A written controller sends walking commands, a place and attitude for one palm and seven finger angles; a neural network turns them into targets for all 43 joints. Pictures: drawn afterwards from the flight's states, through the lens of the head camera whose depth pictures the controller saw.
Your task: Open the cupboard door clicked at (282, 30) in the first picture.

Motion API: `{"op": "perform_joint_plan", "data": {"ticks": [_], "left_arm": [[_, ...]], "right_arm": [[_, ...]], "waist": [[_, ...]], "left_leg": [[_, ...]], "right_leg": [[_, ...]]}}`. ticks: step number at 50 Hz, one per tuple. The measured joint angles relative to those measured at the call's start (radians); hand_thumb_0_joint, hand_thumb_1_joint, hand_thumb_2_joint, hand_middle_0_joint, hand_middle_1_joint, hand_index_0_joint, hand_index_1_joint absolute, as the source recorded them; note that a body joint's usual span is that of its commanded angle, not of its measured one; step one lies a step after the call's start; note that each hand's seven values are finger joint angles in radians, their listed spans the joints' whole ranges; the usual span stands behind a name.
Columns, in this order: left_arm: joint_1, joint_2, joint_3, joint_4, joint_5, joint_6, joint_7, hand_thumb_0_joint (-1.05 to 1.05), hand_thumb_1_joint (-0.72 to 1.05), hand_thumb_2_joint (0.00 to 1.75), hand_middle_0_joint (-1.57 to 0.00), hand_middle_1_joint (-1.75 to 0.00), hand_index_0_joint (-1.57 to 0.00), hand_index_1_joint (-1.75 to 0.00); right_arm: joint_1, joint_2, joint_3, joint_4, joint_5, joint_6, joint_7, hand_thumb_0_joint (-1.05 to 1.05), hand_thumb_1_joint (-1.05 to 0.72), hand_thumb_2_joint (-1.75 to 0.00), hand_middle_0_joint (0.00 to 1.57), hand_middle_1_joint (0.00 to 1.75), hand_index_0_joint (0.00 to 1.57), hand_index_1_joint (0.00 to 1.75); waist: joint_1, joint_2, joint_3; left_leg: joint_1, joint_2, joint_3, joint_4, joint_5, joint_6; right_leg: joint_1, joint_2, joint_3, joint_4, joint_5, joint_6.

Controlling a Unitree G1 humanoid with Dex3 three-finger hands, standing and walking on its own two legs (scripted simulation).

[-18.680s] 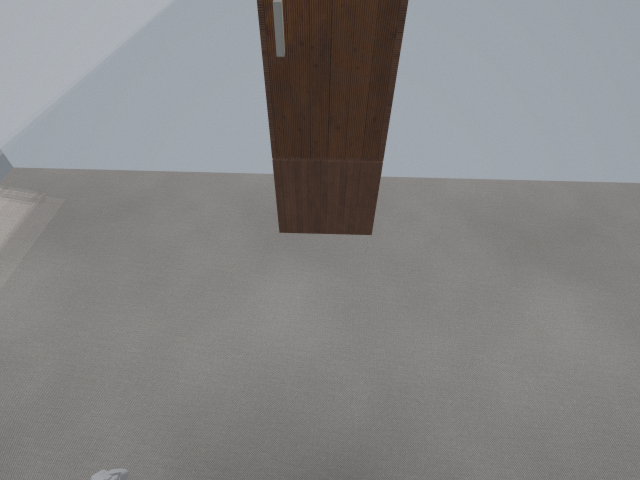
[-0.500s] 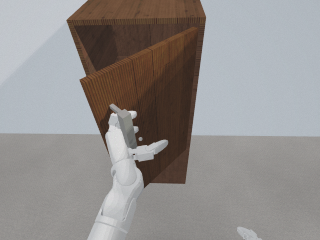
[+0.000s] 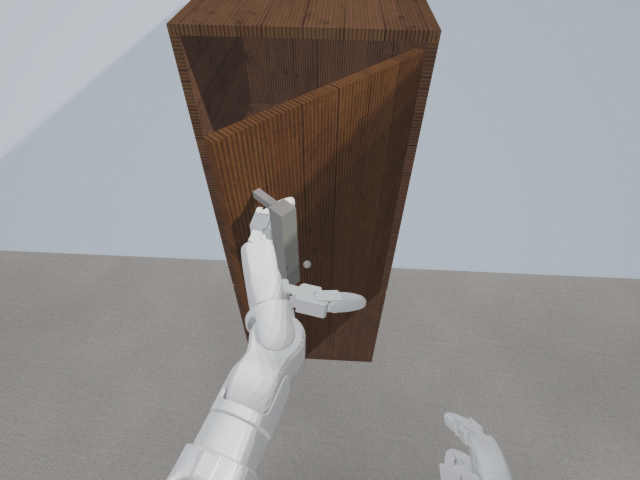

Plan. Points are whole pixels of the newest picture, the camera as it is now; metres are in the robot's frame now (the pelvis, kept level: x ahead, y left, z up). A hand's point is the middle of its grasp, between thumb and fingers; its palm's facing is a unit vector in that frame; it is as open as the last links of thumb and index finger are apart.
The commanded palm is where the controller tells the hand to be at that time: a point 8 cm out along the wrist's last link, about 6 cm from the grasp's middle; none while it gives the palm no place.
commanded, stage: slide the hand sideways off the handle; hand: left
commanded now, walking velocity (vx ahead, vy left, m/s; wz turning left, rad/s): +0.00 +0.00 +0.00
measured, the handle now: (275, 239) +0.38 +0.09 +0.12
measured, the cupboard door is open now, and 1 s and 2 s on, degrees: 47 49 49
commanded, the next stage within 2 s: draw the hand back to the body in 1.14 s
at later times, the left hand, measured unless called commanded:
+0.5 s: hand (301, 293) +0.30 +0.05 +0.11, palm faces -0.06 -1.00 +0.02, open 16.1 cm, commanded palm +0.27 +0.12 +0.11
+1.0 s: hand (252, 331) +0.25 +0.10 +0.11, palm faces -0.01 -1.00 -0.01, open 16.1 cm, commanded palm +0.21 +0.17 +0.11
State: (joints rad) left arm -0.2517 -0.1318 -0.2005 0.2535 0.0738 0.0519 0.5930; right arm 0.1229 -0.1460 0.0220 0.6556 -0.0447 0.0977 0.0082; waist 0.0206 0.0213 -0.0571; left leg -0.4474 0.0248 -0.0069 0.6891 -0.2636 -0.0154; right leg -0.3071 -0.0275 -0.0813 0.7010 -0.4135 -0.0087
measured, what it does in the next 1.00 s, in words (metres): stands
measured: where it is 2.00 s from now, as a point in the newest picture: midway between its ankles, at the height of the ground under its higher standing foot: outside the picture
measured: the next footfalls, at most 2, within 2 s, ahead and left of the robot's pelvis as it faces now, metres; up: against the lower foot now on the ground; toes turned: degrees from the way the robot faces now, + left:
none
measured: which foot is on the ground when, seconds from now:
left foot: down 0.00-1.00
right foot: down 0.00-1.00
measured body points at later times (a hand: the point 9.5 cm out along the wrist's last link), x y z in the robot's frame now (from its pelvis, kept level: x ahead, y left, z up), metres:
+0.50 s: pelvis +0.00 +0.00 +0.01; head -0.01 -0.01 +0.46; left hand +0.30 +0.11 +0.11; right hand +0.15 -0.22 -0.09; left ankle +0.06 +0.13 -0.72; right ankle -0.03 -0.11 -0.72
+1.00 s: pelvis +0.03 -0.02 +0.00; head +0.02 -0.05 +0.45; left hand +0.25 +0.15 +0.11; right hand +0.22 -0.24 -0.07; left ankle +0.06 +0.13 -0.72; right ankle -0.03 -0.11 -0.72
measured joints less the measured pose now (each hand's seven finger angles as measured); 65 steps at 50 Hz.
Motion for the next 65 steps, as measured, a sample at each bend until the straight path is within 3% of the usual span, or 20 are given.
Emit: {"op": "perform_joint_plan", "data": {"ticks": [2,5,8,11,21,37,47,57,65], "left_arm": [[0.019,0.059,-0.006,-0.009,-0.012,-0.049,-0.144,-0.01,-0.49,0.3,-0.4,-0.55,-0.35,-0.56],[0.019,0.159,-0.016,0.004,-0.086,-0.112,-0.357,-0.01,-0.49,0.3,-0.32,-0.47,-0.27,-0.48],[-0.007,0.185,-0.007,0.039,-0.175,-0.109,-0.448,-0.01,-0.5,0.3,-0.26,-0.4,-0.22,-0.41],[-0.009,0.155,0.018,0.049,-0.204,-0.094,-0.439,-0.01,-0.5,0.3,-0.21,-0.36,-0.2,-0.37],[0.155,0.138,0.039,-0.103,-0.15,-0.117,-0.405,-0.01,-0.5,0.3,-0.19,-0.34,-0.2,-0.33],[0.508,0.221,0.084,-0.44,-0.185,-0.096,-0.521,-0.01,-0.5,0.3,-0.19,-0.33,-0.19,-0.32],[0.599,0.263,0.155,-0.495,-0.24,-0.113,-0.637,-0.01,-0.5,0.3,-0.2,-0.33,-0.2,-0.32],[0.739,0.291,0.259,-0.551,-0.295,-0.161,-0.706,-0.01,-0.49,0.3,-0.17,-0.31,-0.17,-0.31],[0.713,0.296,0.241,-0.544,-0.313,-0.209,-0.744,-0.01,-0.5,0.3,-0.15,-0.31,-0.16,-0.3]], "right_arm": [[0.018,-0.001,0.008,-0.019,0.011,0.005,-0.008,0.01,-0.91,-0.9,0.2,0.3,0.2,0.29],[0.046,-0.015,0.02,-0.037,0.036,-0.006,-0.032,0.01,-0.91,-0.9,0.2,0.3,0.2,0.29],[0.066,-0.035,0.027,-0.036,0.056,-0.031,-0.048,0.01,-0.91,-0.9,0.2,0.3,0.2,0.29],[0.082,-0.046,0.027,-0.031,0.059,-0.053,-0.044,0.01,-0.91,-0.9,0.2,0.3,0.2,0.29],[0.113,-0.046,0.017,-0.063,0.047,-0.068,-0.01,0.01,-0.91,-0.9,0.2,0.3,0.2,0.29],[0.057,-0.056,0.013,-0.131,0.049,-0.087,-0.019,0.01,-0.91,-0.9,0.2,0.3,0.2,0.29],[0.055,-0.057,0.021,-0.139,0.053,-0.113,-0.036,0.01,-0.91,-0.9,0.2,0.3,0.2,0.29],[0.116,-0.08,0.006,-0.139,0.063,-0.151,-0.046,0.01,-0.91,-0.9,0.2,0.3,0.2,0.29],[0.126,-0.098,-0.003,-0.113,0.07,-0.217,-0.061,0.02,-0.91,-0.9,0.2,0.3,0.2,0.29]], "waist": [[0.001,-0.004,0.006],[-0.004,0.007,0.02],[-0.01,0.022,0.029],[-0.015,0.023,0.027],[-0.029,0.006,0.018],[-0.005,0.014,0.013],[0.003,0.016,-0.004],[0.008,0.024,-0.021],[0.009,0.035,-0.014]], "left_leg": [[0.001,-0.003,0.002,-0.005,0.006,0.003],[0.009,-0.004,0.002,-0.006,0.01,0.007],[0.018,-0.004,0.008,-0.012,0.015,0.01],[0.023,-0.005,0.021,-0.027,0.023,0.014],[0.056,0.016,0.053,-0.054,0.019,0.008],[0.106,0.025,0.03,-0.071,-0.006,-0.015],[0.088,0.026,0.01,-0.052,-0.025,-0.028],[0.056,0.024,-0.001,-0.015,-0.043,-0.03],[0.0,0.018,-0.016,0.038,-0.05,-0.023]], "right_leg": [[-0.002,-0.003,0.002,0.002,0.002,0.001],[0.008,-0.004,0.002,-0.005,0.01,0.005],[0.017,-0.004,0.007,-0.015,0.02,0.01],[0.012,-0.007,0.02,-0.02,0.028,0.014],[0.025,0.011,0.054,-0.041,0.034,0.008],[0.088,0.024,0.032,-0.071,0.007,-0.012],[0.077,0.026,0.013,-0.049,-0.02,-0.022],[0.052,0.025,0.003,-0.015,-0.042,-0.024],[0.007,0.02,-0.01,0.028,-0.049,-0.018]]}}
